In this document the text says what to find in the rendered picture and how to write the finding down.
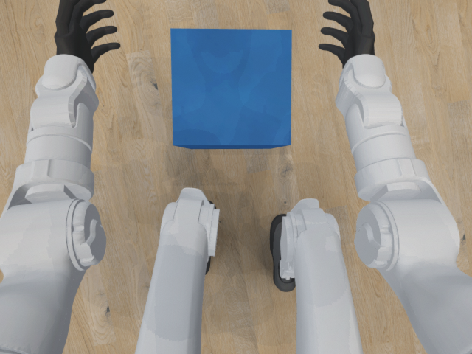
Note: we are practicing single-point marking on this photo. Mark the robot right hand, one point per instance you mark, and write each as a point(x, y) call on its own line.
point(359, 38)

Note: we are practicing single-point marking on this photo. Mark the robot right upper arm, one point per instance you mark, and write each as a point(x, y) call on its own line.
point(414, 245)

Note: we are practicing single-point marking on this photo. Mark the robot left upper arm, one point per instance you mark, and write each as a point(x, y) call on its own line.
point(45, 250)

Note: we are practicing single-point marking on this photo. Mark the right robot forearm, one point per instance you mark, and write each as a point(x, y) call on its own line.
point(387, 168)

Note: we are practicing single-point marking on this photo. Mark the left robot forearm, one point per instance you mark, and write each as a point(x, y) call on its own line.
point(57, 163)

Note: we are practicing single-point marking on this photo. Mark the carton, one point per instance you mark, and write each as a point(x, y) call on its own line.
point(231, 88)

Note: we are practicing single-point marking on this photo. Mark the robot left hand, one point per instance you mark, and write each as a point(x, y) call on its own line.
point(72, 38)

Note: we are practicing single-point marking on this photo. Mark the robot right thigh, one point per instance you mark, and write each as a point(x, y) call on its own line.
point(326, 322)

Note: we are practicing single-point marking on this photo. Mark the right robot shin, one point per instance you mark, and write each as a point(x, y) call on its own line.
point(285, 269)

